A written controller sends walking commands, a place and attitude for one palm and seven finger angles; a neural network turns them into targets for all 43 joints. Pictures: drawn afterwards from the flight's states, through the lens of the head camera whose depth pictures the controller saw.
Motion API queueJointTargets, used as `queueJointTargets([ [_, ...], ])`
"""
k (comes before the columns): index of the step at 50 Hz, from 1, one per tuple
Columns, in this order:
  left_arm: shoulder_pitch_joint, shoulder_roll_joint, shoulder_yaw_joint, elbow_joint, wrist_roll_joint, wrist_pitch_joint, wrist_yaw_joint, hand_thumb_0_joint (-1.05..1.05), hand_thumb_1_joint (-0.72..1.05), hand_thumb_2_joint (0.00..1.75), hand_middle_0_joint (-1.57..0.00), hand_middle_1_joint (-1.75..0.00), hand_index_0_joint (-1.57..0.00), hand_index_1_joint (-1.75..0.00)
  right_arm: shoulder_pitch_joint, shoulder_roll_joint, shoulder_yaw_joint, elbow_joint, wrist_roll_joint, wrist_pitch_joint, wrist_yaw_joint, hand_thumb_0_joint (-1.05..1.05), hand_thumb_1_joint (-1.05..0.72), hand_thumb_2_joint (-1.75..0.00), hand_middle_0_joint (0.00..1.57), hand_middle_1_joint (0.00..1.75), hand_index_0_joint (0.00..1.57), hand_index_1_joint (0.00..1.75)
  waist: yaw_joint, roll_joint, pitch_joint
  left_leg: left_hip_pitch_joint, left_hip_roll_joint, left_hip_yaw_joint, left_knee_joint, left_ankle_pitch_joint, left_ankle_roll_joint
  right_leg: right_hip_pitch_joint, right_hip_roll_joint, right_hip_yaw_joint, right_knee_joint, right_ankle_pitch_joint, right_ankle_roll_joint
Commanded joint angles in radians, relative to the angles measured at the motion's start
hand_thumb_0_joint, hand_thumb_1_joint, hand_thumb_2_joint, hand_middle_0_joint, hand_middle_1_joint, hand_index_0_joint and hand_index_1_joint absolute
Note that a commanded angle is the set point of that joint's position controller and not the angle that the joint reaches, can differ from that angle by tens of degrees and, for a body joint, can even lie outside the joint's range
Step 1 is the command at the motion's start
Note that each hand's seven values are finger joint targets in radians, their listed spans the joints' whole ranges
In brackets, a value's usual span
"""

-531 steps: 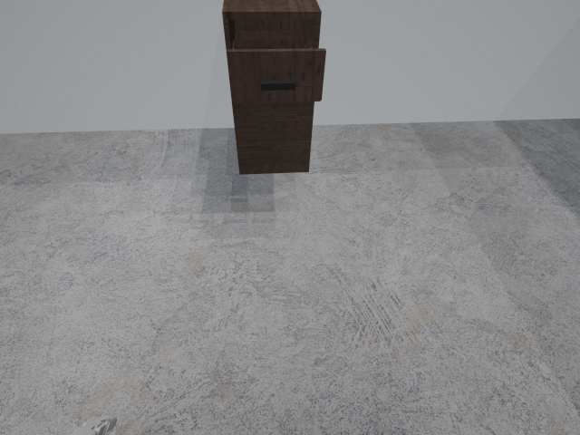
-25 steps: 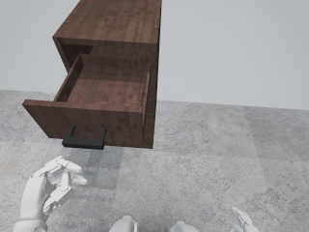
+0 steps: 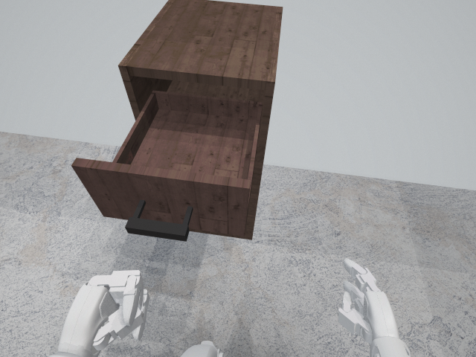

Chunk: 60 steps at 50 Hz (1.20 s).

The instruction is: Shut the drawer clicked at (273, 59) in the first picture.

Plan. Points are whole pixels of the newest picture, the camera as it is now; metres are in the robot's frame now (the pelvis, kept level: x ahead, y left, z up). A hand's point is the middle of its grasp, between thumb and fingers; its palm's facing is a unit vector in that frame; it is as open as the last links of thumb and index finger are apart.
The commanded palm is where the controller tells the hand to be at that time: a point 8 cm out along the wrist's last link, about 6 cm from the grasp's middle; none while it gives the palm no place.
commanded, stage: raise the hand and make a fist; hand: left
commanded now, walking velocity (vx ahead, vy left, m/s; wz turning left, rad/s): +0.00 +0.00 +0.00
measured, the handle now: (161, 218) +0.37 +0.18 -0.02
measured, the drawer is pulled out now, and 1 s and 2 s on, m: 0.30 0.30 0.30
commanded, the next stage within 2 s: bring the fist close to the handle in 0.52 s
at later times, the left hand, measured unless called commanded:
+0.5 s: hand (131, 314) +0.17 +0.16 +0.08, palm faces -0.02 -1.00 -0.05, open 3.3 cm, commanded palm +0.14 +0.21 +0.07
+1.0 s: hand (157, 304) +0.20 +0.14 +0.03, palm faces -0.08 -1.00 -0.06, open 3.3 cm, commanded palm +0.18 +0.20 +0.03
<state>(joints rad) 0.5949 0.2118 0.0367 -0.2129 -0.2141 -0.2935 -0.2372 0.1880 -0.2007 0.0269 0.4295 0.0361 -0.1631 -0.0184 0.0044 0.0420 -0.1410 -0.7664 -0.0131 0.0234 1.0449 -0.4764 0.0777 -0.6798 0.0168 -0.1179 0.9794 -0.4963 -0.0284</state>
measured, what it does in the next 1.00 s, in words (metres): stands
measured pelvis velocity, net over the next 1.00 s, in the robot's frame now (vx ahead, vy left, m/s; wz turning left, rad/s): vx -0.01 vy -0.03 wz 0.00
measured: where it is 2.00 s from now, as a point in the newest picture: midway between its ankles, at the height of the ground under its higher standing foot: outside the picture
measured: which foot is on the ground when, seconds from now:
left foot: down 0.00-1.00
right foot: down 0.00-1.00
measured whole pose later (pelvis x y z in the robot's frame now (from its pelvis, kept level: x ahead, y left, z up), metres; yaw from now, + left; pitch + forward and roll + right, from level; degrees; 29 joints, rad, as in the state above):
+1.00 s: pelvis -0.01 -0.03 -0.02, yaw +0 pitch +14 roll -2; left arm 0.50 0.24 0.09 -0.10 -0.23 -0.39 -0.23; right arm 0.23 -0.23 0.01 0.49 0.03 -0.15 -0.03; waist -0.03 0.04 -0.15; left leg -0.89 0.01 0.01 1.14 -0.50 0.04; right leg -0.81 0.04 -0.14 1.09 -0.53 -0.07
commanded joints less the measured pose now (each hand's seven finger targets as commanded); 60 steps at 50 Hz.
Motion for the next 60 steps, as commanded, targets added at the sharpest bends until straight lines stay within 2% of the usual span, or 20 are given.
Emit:
queueJointTargets([
  [1, 0.006, 0.099, 0.09, -0.291, -0.025, -0.084, 0.024, 0.0, 0.9, 0.9, -1.4, -1.6, -1.4, -1.6, -0.011, -0.134, -0.065, -0.151, 0.004, -0.041, -0.018, 0.0, -0.9, -0.9, 0.2, 0.3, 0.2, 0.3, -0.004, 0.026, -0.139, 0.215, 0.037, -0.117, -0.196, 0.286, -0.059, 0.013, 0.013, 0.03, -0.113, 0.208, -0.006],
  [4, 0.011, 0.096, 0.089, -0.319, -0.02, -0.112, 0.053, 0.0, 0.9, 0.9, -1.4, -1.6, -1.4, -1.6, -0.012, -0.134, -0.062, -0.148, 0.001, -0.04, -0.013, 0.0, -0.9, -0.9, 0.2, 0.3, 0.2, 0.3, 0.0, 0.062, -0.15, 0.239, 0.043, -0.13, -0.197, 0.312, -0.071, -0.01, 0.013, 0.027, -0.1, 0.197, -0.007],
  [6, 0.03, 0.06, 0.047, -0.309, -0.014, -0.112, 0.052, 0.0, 0.9, 0.9, -1.4, -1.6, -1.4, -1.6, -0.002, -0.134, -0.061, -0.148, 0.002, -0.04, -0.006, 0.0, -0.9, -0.9, 0.2, 0.3, 0.2, 0.3, -0.009, 0.074, -0.142, 0.244, 0.047, -0.136, -0.202, 0.301, -0.077, -0.025, 0.012, 0.022, -0.1, 0.175, -0.006],
  [9, 0.039, 0.041, 0.008, -0.23, 0.005, -0.085, 0.031, 0.0, 0.9, 0.9, -1.4, -1.6, -1.4, -1.6, -0.015, -0.149, -0.064, -0.142, 0.008, -0.038, -0.004, 0.0, -0.9, -0.9, 0.2, 0.3, 0.2, 0.3, -0.035, 0.004, -0.084, 0.195, 0.048, -0.145, -0.206, 0.217, -0.068, -0.045, 0.012, 0.022, -0.115, 0.136, -0.002],
  [12, 0.066, 0.047, -0.001, -0.252, 0.003, -0.061, 0.016, 0.0, 0.9, 0.9, -1.4, -1.6, -1.4, -1.6, -0.015, -0.153, -0.067, -0.163, 0.011, -0.041, -0.005, 0.0, -0.9, -0.9, 0.2, 0.3, 0.2, 0.3, -0.022, -0.007, -0.115, 0.177, 0.041, -0.137, -0.209, 0.196, -0.065, -0.018, 0.008, 0.027, -0.115, 0.132, -0.002],
  [14, 0.082, 0.102, 0.066, -0.255, 0.004, -0.057, 0.035, 0.0, 0.9, 0.9, -1.4, -1.6, -1.4, -1.6, -0.027, -0.15, -0.07, -0.158, 0.011, -0.037, -0.01, 0.0, -0.9, -0.9, 0.2, 0.3, 0.2, 0.3, -0.003, -0.017, -0.128, 0.167, 0.038, -0.133, -0.214, 0.193, -0.064, 0.006, 0.01, 0.031, -0.116, 0.13, -0.005],
  [18, 0.079, 0.081, 0.071, -0.342, -0.015, -0.097, 0.081, 0.0, 0.9, 0.9, -1.4, -1.6, -1.4, -1.6, -0.02, -0.131, -0.067, -0.164, 0.01, -0.038, -0.011, 0.0, -0.9, -0.9, 0.2, 0.3, 0.2, 0.3, 0.009, 0.03, -0.134, 0.182, 0.039, -0.122, -0.218, 0.198, -0.07, 0.0, 0.01, 0.028, -0.107, 0.119, -0.008],
  [19, 0.081, 0.1, 0.089, -0.342, -0.009, -0.106, 0.097, 0.0, 0.9, 0.9, -1.4, -1.6, -1.4, -1.6, -0.021, -0.133, -0.067, -0.158, 0.007, -0.036, -0.011, 0.0, -0.9, -0.9, 0.2, 0.3, 0.2, 0.3, 0.011, 0.033, -0.132, 0.174, 0.039, -0.126, -0.217, 0.195, -0.069, -0.003, 0.011, 0.028, -0.102, 0.113, -0.01],
  [23, 0.09, 0.052, 0.038, -0.295, -0.01, -0.129, 0.092, 0.0, 0.9, 0.9, -1.4, -1.6, -1.4, -1.6, -0.016, -0.137, -0.068, -0.151, 0.007, -0.042, -0.005, 0.0, -0.9, -0.9, 0.2, 0.3, 0.2, 0.3, -0.016, 0.022, -0.091, 0.147, 0.038, -0.118, -0.198, 0.158, -0.063, -0.038, 0.012, 0.03, -0.109, 0.092, -0.006],
  [26, 0.073, 0.056, 0.02, -0.25, -0.003, -0.116, 0.059, 0.0, 0.9, 0.9, -1.4, -1.6, -1.4, -1.6, -0.013, -0.151, -0.069, -0.15, 0.011, -0.043, -0.007, 0.0, -0.9, -0.9, 0.2, 0.3, 0.2, 0.3, -0.036, -0.013, -0.074, 0.116, 0.033, -0.113, -0.189, 0.107, -0.053, -0.042, 0.011, 0.045, -0.127, 0.066, -0.001],
  [31, 0.06, 0.096, 0.053, -0.295, -0.009, -0.104, 0.044, 0.0, 0.9, 0.9, -1.4, -1.6, -1.4, -1.6, -0.013, -0.146, -0.069, -0.159, 0.016, -0.049, -0.016, 0.0, -0.9, -0.9, 0.2, 0.3, 0.2, 0.3, -0.021, 0.009, -0.114, 0.131, 0.029, -0.104, -0.19, 0.113, -0.047, -0.011, 0.008, 0.058, -0.138, 0.069, -0.003],
  [34, -0.016, 0.117, 0.095, -0.24, -0.009, -0.121, 0.067, 0.0, 0.9, 0.9, -1.4, -1.6, -1.4, -1.6, -0.01, -0.145, -0.064, -0.133, 0.007, -0.044, -0.024, 0.0, -0.9, -0.9, 0.2, 0.3, 0.2, 0.3, -0.03, -0.012, -0.071, 0.092, 0.025, -0.104, -0.171, 0.098, -0.047, -0.039, 0.013, 0.058, -0.13, 0.051, -0.004],
  [36, -0.036, 0.077, 0.071, -0.202, -0.015, -0.14, 0.068, 0.0, 0.9, 0.9, -1.4, -1.6, -1.4, -1.6, -0.007, -0.141, -0.061, -0.129, 0.002, -0.045, -0.022, 0.0, -0.9, -0.9, 0.2, 0.3, 0.2, 0.3, -0.037, -0.009, -0.066, 0.076, 0.021, -0.098, -0.15, 0.099, -0.047, -0.06, 0.012, 0.059, -0.119, 0.055, -0.003],
  [39, -0.043, 0.096, 0.103, -0.124, -0.016, -0.153, 0.053, 0.0, 0.9, 0.9, -1.4, -1.6, -1.4, -1.6, -0.013, -0.148, -0.064, -0.116, 0.002, -0.044, -0.021, 0.0, -0.9, -0.9, 0.2, 0.3, 0.2, 0.3, -0.033, -0.033, -0.079, 0.033, 0.018, -0.089, -0.119, 0.093, -0.045, -0.061, 0.01, 0.077, -0.117, 0.041, -0.003],
  [41, -0.068, 0.088, 0.079, -0.13, -0.017, -0.161, 0.029, 0.0, 0.9, 0.9, -1.4, -1.6, -1.4, -1.6, -0.008, -0.149, -0.066, -0.118, 0.001, -0.05, -0.02, 0.0, -0.9, -0.9, 0.2, 0.3, 0.2, 0.3, -0.035, -0.003, -0.134, 0.045, 0.016, -0.078, -0.097, 0.134, -0.044, -0.049, 0.004, 0.088, -0.102, 0.091, -0.002],
  [43, -0.07, 0.112, 0.103, -0.12, -0.026, -0.158, 0.01, 0.0, 0.9, 0.9, -1.4, -1.6, -1.4, -1.6, -0.007, -0.15, -0.068, -0.114, 0.002, -0.051, -0.02, 0.0, -0.9, -0.9, 0.2, 0.3, 0.2, 0.3, -0.028, 0.002, -0.177, 0.038, 0.014, -0.072, -0.081, 0.163, -0.042, -0.017, -0.001, 0.106, -0.101, 0.128, 0.0],
  [47, -0.117, 0.138, 0.139, -0.106, -0.038, -0.169, 0.001, 0.0, 0.9, 0.9, -1.4, -1.6, -1.4, -1.6, -0.012, -0.146, -0.069, -0.094, 0.0, -0.049, -0.025, 0.0, -0.9, -0.9, 0.2, 0.3, 0.2, 0.3, -0.027, 0.019, -0.191, 0.019, 0.014, -0.066, -0.053, 0.198, -0.041, -0.007, -0.004, 0.124, -0.09, 0.173, 0.003],
  [50, -0.143, 0.141, 0.174, -0.045, -0.05, -0.183, 0.004, 0.0, 0.9, 0.9, -1.4, -1.6, -1.4, -1.6, -0.018, -0.143, -0.07, -0.074, -0.002, -0.045, -0.029, 0.0, -0.9, -0.9, 0.2, 0.3, 0.2, 0.3, -0.029, -0.026, -0.18, -0.034, 0.016, -0.064, -0.027, 0.193, -0.041, -0.003, -0.007, 0.14, -0.083, 0.174, 0.009],
  [53, -0.138, 0.112, 0.154, -0.007, -0.058, -0.193, -0.007, 0.0, 0.9, 0.9, -1.4, -1.6, -1.4, -1.6, -0.022, -0.144, -0.072, -0.071, -0.002, -0.046, -0.024, 0.0, -0.9, -0.9, 0.2, 0.3, 0.2, 0.3, -0.028, -0.005, -0.194, -0.046, 0.014, -0.06, -0.011, 0.208, -0.042, -0.012, -0.012, 0.141, -0.064, 0.212, 0.012],
  [60, -0.234, 0.124, 0.14, 0.045, -0.056, -0.211, -0.039, 0.0, 0.9, 0.9, -1.4, -1.6, -1.4, -1.6, -0.011, -0.158, -0.076, -0.054, -0.005, -0.043, -0.024, 0.0, -0.9, -0.9, 0.2, 0.3, 0.2, 0.3, -0.045, -0.02, -0.243, -0.078, 0.02, -0.062, 0.035, 0.222, -0.036, -0.042, -0.015, 0.151, -0.021, 0.244, 0.02],
])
